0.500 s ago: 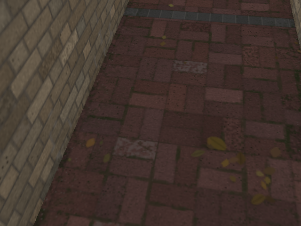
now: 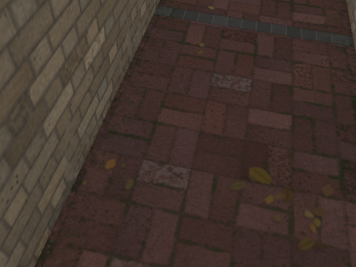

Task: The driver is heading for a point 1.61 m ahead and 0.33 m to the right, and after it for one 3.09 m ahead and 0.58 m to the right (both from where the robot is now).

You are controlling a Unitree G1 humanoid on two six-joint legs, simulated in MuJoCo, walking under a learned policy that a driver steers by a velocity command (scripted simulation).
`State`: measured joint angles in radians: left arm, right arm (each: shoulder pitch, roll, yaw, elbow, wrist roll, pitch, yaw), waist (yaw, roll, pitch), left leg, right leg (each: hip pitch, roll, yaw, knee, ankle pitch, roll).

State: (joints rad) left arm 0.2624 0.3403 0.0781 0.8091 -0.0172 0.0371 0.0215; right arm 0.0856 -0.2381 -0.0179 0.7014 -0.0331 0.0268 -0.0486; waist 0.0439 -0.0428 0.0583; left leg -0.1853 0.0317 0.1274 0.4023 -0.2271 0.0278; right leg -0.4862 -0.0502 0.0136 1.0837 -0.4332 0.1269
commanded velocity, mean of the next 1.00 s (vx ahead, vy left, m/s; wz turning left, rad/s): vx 0.15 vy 0.00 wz -0.27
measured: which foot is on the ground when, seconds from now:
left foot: down 0.00-0.24, up 0.26-0.76, down 0.78-1.00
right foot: up 0.00-0.22, down 0.24-0.80, up 0.82-1.00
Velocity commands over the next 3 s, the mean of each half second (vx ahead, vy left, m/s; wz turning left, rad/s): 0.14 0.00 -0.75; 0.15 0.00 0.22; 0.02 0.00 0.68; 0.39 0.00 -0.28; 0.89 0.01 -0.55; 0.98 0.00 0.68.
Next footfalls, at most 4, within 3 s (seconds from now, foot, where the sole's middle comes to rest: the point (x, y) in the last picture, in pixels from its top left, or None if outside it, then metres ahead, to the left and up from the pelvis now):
0.24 right None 0.02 -0.15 -0.78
0.78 left None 0.35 -0.05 -0.78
1.20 right None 0.37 -0.27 -0.78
1.62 left None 0.30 0.00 -0.78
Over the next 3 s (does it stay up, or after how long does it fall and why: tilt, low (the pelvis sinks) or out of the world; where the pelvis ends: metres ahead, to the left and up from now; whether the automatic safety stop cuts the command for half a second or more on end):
stays up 1.20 -0.47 -0.01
